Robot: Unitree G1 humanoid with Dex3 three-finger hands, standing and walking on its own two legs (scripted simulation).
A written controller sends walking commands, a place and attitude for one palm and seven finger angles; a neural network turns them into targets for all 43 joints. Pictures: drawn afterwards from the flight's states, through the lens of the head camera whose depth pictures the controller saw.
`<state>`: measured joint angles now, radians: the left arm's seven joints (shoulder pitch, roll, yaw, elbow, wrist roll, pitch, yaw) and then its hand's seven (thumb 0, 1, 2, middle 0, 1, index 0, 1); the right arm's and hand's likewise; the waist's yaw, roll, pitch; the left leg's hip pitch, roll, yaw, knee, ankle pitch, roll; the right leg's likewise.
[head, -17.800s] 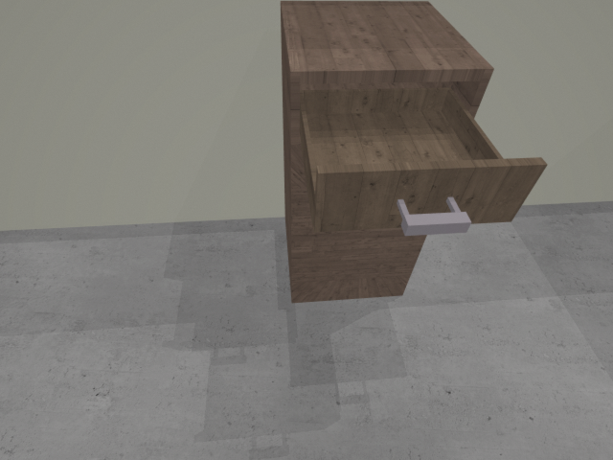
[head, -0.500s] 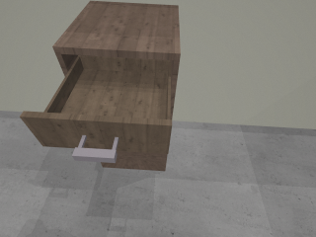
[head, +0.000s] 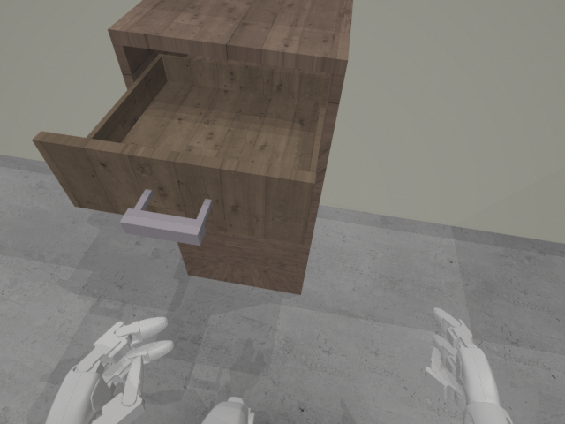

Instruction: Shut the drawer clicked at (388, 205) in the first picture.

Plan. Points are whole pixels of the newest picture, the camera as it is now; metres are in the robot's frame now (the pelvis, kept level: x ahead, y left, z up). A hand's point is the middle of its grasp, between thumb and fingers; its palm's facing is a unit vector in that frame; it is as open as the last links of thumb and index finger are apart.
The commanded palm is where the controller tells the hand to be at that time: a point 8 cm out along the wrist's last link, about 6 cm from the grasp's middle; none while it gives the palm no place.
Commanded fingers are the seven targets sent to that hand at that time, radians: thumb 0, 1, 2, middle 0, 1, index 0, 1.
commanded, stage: raise the hand and make a fist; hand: left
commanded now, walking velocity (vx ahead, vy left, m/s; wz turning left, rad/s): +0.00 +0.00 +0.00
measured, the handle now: (170, 214) +0.37 +0.20 +0.09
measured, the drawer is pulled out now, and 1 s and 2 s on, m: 0.28 0.28 0.28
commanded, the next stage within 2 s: bring the fist close to the handle in 1.44 s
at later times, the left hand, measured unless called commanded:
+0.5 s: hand (112, 349) +0.17 +0.20 +0.11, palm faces +0.00 -1.00 -0.06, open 3.4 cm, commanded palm +0.14 +0.25 +0.12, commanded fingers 0.00 0.90 0.90 -1.18 -1.36 -1.18 -1.36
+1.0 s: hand (99, 331) +0.17 +0.19 +0.17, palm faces -0.06 -1.00 -0.08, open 3.2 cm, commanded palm +0.13 +0.24 +0.19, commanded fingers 0.00 0.90 0.90 -1.40 -1.60 -1.40 -1.60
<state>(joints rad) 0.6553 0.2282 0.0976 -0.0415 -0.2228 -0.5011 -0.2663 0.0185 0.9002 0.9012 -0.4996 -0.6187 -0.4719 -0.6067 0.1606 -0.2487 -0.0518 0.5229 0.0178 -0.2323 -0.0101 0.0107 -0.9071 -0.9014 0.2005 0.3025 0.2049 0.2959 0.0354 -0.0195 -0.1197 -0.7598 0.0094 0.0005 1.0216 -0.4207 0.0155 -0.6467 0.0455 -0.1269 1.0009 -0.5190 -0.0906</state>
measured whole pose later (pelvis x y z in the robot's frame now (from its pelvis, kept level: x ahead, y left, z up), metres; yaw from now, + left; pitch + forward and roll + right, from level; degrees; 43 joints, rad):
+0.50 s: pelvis +0.02 +0.01 +0.02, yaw +0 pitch +8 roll -1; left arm 0.72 0.22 0.19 -0.26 -0.33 -0.35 -0.32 0.02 0.90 0.90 -0.99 -1.16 -0.99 -1.16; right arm 0.28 -0.26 -0.04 0.57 0.06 -0.23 -0.04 0.02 -0.91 -0.90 0.20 0.30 0.20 0.30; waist 0.01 0.04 -0.12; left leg -0.62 0.00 0.02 0.87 -0.39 0.03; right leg -0.50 0.04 -0.10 0.83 -0.47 -0.05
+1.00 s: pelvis +0.02 +0.05 +0.04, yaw +0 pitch +2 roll -2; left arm 0.70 0.25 0.05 -0.59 -0.23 -0.04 -0.18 0.02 0.90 0.90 -1.39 -1.58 -1.38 -1.58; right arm 0.24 -0.21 0.07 0.50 0.06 -0.24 -0.01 0.01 -0.90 -0.90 0.20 0.30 0.21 0.30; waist 0.04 0.05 -0.11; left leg -0.45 -0.03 0.04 0.77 -0.35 0.08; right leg -0.34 0.01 -0.08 0.73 -0.42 -0.01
